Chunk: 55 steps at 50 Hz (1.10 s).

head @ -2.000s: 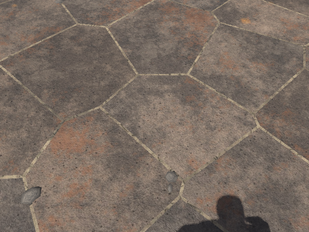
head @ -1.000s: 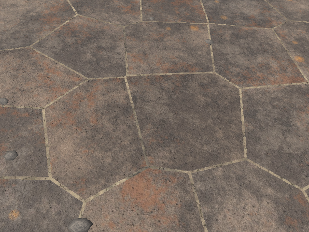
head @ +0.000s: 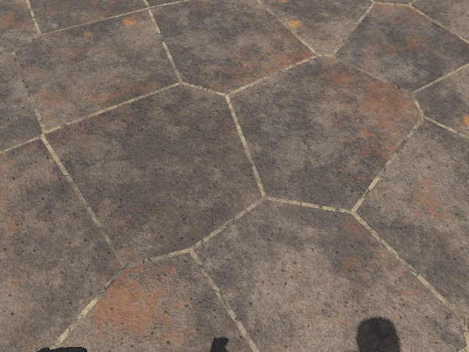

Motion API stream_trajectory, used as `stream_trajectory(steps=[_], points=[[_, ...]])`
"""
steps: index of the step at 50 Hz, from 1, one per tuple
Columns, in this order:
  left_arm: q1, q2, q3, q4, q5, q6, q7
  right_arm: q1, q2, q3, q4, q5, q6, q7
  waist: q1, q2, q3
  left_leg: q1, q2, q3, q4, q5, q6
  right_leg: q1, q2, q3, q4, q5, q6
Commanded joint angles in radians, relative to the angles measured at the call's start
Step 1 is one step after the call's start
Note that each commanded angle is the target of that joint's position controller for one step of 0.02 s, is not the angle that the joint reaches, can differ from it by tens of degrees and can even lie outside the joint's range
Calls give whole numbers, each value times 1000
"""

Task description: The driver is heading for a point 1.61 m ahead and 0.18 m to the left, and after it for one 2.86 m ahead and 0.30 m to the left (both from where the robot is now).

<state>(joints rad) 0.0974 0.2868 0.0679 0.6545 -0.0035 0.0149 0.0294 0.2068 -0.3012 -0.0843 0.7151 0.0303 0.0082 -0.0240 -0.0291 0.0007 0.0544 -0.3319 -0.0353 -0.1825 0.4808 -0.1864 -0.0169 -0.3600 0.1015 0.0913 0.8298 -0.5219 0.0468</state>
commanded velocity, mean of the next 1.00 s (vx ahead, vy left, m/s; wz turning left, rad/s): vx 0.04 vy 0.00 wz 0.15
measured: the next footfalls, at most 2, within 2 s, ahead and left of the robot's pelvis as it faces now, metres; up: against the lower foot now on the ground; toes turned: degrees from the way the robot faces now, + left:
right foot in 0.10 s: +0.05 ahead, -0.12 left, +0.00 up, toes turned +12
left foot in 0.56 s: +0.00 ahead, +0.14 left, +0.00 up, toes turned +23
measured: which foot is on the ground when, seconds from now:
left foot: down 0.00-0.10, up 0.12-0.54, down 0.56-1.00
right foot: up 0.00-0.08, down 0.10-0.58, up 0.60-1.00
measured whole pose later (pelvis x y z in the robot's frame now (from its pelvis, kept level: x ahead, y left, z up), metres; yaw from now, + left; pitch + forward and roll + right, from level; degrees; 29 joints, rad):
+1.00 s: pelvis +0.03 +0.01 +0.00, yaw +6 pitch +2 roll +2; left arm 0.24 0.29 0.07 0.64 -0.03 0.07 -0.03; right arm 0.14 -0.31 -0.09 0.72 0.02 -0.01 -0.01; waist 0.02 0.02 0.03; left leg -0.13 0.09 0.31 0.42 -0.30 -0.01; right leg -0.41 -0.12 -0.09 0.82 -0.45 0.00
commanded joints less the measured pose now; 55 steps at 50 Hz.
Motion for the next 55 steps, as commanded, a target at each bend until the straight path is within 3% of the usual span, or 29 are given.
stream_trajectory(steps=[1,4,5,6,7,8,9,11,13,16,20,25,27,28,29,30,31,32,33,34,37,39,43,45,48,52,53,54,55], points=[[19,39,20,-63,-15,-27,-16,-86,-183,-63,-103,5,29,-22,31,175,-180,177,167,-291,-112,252,180,-3,5,0,-170,94,16],[144,71,43,-18,-16,-31,-26,-126,-172,-63,-131,22,42,-19,84,174,-193,42,112,-297,-79,69,125,229,-6,-29,-478,312,-10],[173,133,62,-13,-7,-26,-18,-87,-128,-51,-129,16,41,-18,70,80,-194,-108,43,-235,37,-160,68,365,-154,96,-538,306,-61],[112,230,77,-42,30,-14,-12,-17,-67,-38,-139,4,33,-11,7,-235,-172,-303,-114,-41,297,-406,8,366,-417,414,-587,296,-207],[65,199,66,-69,72,-25,-17,-18,-153,-60,-139,-10,17,-10,7,-221,-116,-339,-10,-34,506,-408,-21,236,-526,492,-618,312,-290],[-5,138,47,-90,66,-34,-10,-14,-209,-79,-118,-6,19,-8,-18,-132,-73,-315,25,-10,607,-333,-28,182,-469,371,-605,322,-275],[-53,106,38,-98,46,-38,-1,14,-202,-80,-91,-8,28,-9,-32,-89,-49,-314,33,10,652,-258,-41,169,-386,248,-589,325,-232],[-54,94,29,-98,23,-39,20,31,-157,-69,-83,-10,40,-4,-16,-100,-40,-351,57,48,751,-158,-70,201,-328,99,-562,457,-210],[10,99,28,-85,29,-34,30,-26,-131,-53,-121,-1,38,5,26,-111,-38,-388,85,108,725,-116,-96,247,-318,16,-559,554,-235],[120,137,40,-54,30,-19,27,-107,-93,-29,-174,-7,32,16,87,-101,-70,-405,104,122,610,-151,-121,366,-367,17,-541,698,-287],[100,181,56,-46,11,-10,-2,-117,-73,-11,-188,-19,33,24,78,-103,-99,-291,97,147,446,-200,-103,378,-399,-29,-522,792,-309],[96,195,59,-11,-21,-14,-24,-126,-74,-8,-187,-14,41,28,66,-163,-118,-89,45,210,174,-189,-46,355,-396,-70,-453,860,-277],[89,161,41,12,-38,-16,-23,-67,-63,-7,-157,-19,38,31,19,-145,-137,114,27,214,-127,30,16,289,-359,-89,-371,820,-217],[135,95,11,37,-24,-29,-30,-33,-82,-6,-145,-31,35,23,12,-78,-182,325,87,135,-210,233,44,179,-316,-111,-335,716,-142],[139,12,-27,17,35,-43,-42,35,-135,-6,-147,-55,34,7,19,119,-287,576,315,-89,-102,725,103,-8,-250,-155,-194,275,-56],[172,19,-24,27,20,-37,-46,-36,-107,6,-132,-73,24,6,46,210,-280,448,426,-107,-55,747,277,-47,-210,-110,-132,-117,2],[128,118,-1,24,0,-25,-40,-73,-74,9,-144,-70,9,14,12,133,-234,380,383,-58,-77,648,307,-53,-206,-69,-41,-144,30],[98,166,21,9,-20,-19,-37,-90,-118,-7,-128,-65,2,13,10,170,-175,367,353,-20,-89,609,292,-135,-181,-81,75,-133,39],[122,191,38,31,-26,-6,-24,-96,-165,-25,-122,-57,0,7,8,158,-156,345,344,8,-107,553,279,-179,-171,-71,185,-110,46],[155,201,49,38,-23,11,-14,-119,-162,-26,-118,-43,-3,3,22,161,-125,287,349,41,-123,539,270,-189,-170,-51,261,-71,57],[205,146,49,43,-30,46,5,-185,-80,-5,-119,-53,-5,-13,59,161,-88,185,328,165,-174,407,251,-190,-168,-71,379,53,83],[158,116,44,6,-24,54,7,-184,-59,-2,-108,-57,-4,-22,44,150,-70,197,330,205,-192,307,243,-221,-191,-85,315,120,88],[98,65,22,-68,-13,50,-27,-168,-107,-23,-93,-53,2,-24,17,125,-94,249,370,255,-175,302,247,-172,-226,-121,107,146,61],[94,79,22,-94,-23,48,-47,-111,-157,-43,-82,-32,-9,-6,-5,127,-122,260,414,220,-248,-62,238,-143,-234,-148,61,124,20],[86,108,32,-111,-33,39,-63,-110,-190,-56,-68,-2,-43,15,17,125,-59,267,451,172,-337,-400,198,-154,-243,-160,0,61,-54],[153,89,33,-69,-38,34,-63,-143,-190,-62,-52,20,-53,47,79,55,-17,247,413,292,-275,-403,148,-12,-215,-245,-161,74,-137],[246,92,40,-24,-37,31,-58,-182,-175,-58,-53,20,-52,49,132,20,-36,175,359,369,-164,-365,123,142,-161,-305,-240,133,-157],[413,146,69,45,-35,25,-48,-213,-122,-42,-62,6,-56,49,203,-78,-65,62,264,462,122,-187,87,343,-97,-303,-290,124,-195],[589,285,112,80,-38,11,-39,-289,-47,-17,-122,-14,-67,45,266,-345,-35,-342,145,495,641,-298,7,562,-287,150,-414,43,-330]])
